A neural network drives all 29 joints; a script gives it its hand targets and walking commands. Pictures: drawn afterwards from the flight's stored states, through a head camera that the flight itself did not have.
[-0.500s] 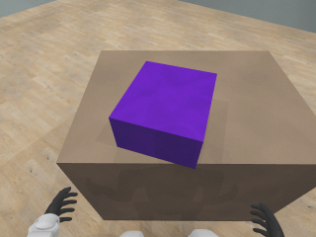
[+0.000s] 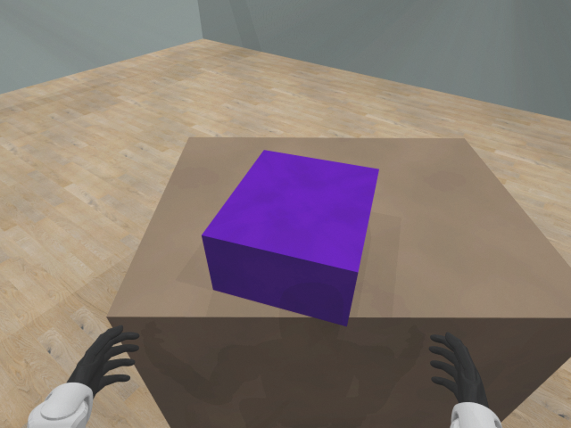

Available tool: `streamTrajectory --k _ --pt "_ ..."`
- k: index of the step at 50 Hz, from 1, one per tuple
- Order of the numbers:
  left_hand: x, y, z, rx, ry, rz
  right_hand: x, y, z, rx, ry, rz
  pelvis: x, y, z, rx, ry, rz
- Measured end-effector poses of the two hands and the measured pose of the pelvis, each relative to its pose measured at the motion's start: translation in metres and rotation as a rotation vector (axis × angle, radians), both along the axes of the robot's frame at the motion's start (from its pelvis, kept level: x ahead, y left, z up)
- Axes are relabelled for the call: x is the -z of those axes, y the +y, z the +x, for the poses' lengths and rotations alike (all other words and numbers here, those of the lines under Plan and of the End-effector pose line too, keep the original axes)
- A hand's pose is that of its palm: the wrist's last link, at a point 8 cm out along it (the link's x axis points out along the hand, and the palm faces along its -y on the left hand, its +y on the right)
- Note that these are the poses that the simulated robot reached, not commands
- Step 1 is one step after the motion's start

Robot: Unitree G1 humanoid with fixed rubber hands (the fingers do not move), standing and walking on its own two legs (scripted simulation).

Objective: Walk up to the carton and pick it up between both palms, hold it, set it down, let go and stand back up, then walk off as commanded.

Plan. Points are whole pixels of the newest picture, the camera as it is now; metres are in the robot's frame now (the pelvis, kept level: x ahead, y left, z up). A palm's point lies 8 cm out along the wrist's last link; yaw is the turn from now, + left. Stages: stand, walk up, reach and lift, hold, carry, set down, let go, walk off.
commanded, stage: reach and lift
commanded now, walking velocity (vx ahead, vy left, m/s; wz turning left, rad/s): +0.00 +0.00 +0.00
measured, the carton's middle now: (300, 226) +0.49 +0.00 +0.00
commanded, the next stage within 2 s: none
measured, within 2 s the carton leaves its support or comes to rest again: neither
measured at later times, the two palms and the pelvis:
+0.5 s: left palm (62, 321) +0.25 +0.34 +0.04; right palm (427, 352) +0.21 -0.16 +0.04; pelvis +0.03 +0.04 +0.01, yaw +1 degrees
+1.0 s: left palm (87, 287) +0.30 +0.33 +0.06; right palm (422, 319) +0.25 -0.16 +0.06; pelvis +0.07 +0.04 +0.01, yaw +1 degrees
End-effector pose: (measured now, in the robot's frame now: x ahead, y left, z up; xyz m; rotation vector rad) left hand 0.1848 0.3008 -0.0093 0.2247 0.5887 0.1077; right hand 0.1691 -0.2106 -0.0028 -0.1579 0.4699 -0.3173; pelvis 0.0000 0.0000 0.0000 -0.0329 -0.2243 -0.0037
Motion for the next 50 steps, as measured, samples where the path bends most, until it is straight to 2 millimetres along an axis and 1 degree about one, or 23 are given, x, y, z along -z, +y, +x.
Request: streamTrajectory --k 4,9,13,17,21,31,42,50 --pt "-0.013 0.009 0.007 0.003 -0.033 -0.023 -0.009 0.011 0.000 0.035 -0.006 0.011 -0.001 0.003 0.002 -0.002 0.006 -0.002" --pt "-0.030 0.029 0.017 0.019 -0.062 -0.007 -0.016 0.025 -0.001 0.059 0.014 0.014 -0.004 0.013 0.006 -0.006 0.015 -0.009" --pt "-0.040 0.043 0.027 0.039 -0.085 0.003 -0.026 0.034 0.005 0.067 0.002 0.007 -0.005 0.021 0.010 -0.006 0.022 -0.019" --pt "-0.046 0.049 0.037 0.059 -0.118 -0.007 -0.036 0.042 0.016 0.073 -0.031 0.010 -0.006 0.028 0.016 -0.008 0.032 -0.025" --pt "-0.051 0.048 0.049 0.088 -0.148 -0.013 -0.041 0.049 0.027 0.078 -0.045 0.019 -0.007 0.032 0.024 -0.008 0.044 -0.031" --pt "-0.059 0.035 0.077 0.156 -0.182 -0.048 -0.058 0.058 0.049 0.100 -0.097 0.043 -0.010 0.038 0.047 -0.007 0.084 -0.038" --pt "-0.064 0.028 0.102 0.188 -0.184 -0.055 -0.058 0.057 0.068 0.109 -0.097 0.045 -0.013 0.039 0.067 -0.005 0.125 -0.040" --pt "-0.064 0.026 0.111 0.189 -0.181 -0.066 -0.061 0.053 0.077 0.100 -0.107 0.035 -0.014 0.039 0.075 -0.005 0.141 -0.039"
